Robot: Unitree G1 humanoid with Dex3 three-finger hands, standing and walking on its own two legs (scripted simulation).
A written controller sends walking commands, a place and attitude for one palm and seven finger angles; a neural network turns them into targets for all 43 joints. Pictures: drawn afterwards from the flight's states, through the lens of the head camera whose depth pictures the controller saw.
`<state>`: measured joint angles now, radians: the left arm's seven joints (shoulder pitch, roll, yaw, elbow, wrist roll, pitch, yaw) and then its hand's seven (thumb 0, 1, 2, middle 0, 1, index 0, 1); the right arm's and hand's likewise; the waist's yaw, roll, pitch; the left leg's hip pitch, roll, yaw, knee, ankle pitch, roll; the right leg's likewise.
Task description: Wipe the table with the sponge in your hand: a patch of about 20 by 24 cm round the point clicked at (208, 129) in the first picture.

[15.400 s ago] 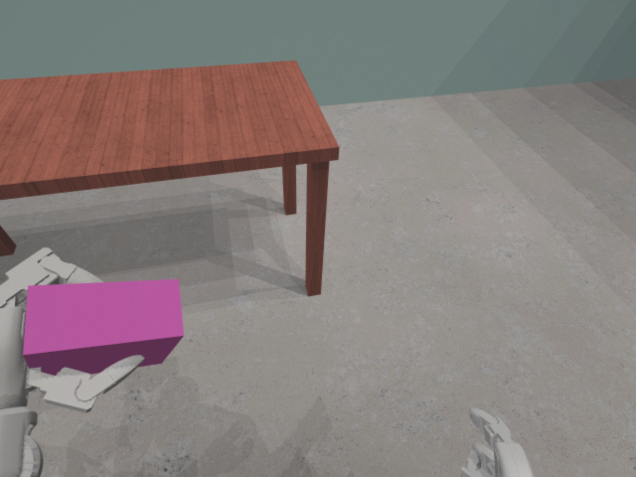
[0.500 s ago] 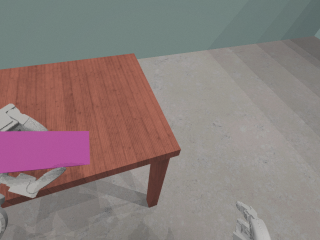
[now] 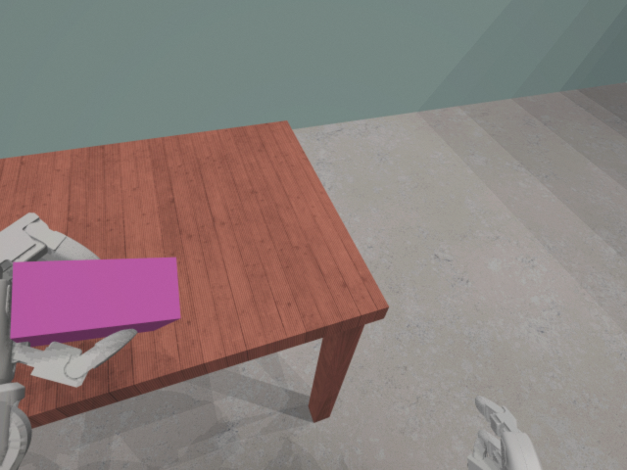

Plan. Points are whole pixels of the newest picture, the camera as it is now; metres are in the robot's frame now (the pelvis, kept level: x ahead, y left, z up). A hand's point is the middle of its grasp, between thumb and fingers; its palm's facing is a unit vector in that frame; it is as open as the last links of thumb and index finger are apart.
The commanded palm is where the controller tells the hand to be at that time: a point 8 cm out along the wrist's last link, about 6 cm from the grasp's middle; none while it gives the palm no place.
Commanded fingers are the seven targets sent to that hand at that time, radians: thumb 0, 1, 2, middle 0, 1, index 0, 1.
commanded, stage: shuffle to correct the standing spot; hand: left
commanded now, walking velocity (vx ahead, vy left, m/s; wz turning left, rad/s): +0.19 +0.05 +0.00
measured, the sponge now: (120, 301) +0.23 +0.21 +0.15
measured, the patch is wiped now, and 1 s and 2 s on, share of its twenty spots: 0.00 0.00 0.00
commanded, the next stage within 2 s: come to a stop and stand still in 0.08 s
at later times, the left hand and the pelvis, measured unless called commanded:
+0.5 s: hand (41, 239) +0.27 +0.29 +0.18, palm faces +0.35 -0.87 -0.35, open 9.6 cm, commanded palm +0.19 +0.33 +0.20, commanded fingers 0.00 0.10 1.30 -1.20 -1.60 -1.20 -1.60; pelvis +0.03 +0.05 +0.02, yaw -1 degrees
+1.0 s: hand (87, 284) +0.25 +0.26 +0.14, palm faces +0.24 -0.91 -0.34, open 9.6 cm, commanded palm +0.20 +0.31 +0.20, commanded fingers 0.00 0.10 1.30 -1.20 -1.60 -1.20 -1.60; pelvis +0.03 +0.04 +0.02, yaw -3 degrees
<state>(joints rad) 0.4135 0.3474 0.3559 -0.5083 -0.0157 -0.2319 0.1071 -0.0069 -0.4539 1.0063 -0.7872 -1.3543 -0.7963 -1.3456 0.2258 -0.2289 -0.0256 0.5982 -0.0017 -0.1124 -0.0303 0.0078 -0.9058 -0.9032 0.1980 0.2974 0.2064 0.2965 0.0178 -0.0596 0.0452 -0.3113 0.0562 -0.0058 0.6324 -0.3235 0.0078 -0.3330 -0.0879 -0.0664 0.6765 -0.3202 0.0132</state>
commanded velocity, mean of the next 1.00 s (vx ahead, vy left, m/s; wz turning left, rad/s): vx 0.00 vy -0.06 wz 0.00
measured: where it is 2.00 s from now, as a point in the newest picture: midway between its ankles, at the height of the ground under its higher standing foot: outside the picture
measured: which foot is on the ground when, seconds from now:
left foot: down 0.00-1.00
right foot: down 0.00-0.00, up 0.02-0.12, down 0.14-0.36, up 0.38-0.58, down 0.60-1.00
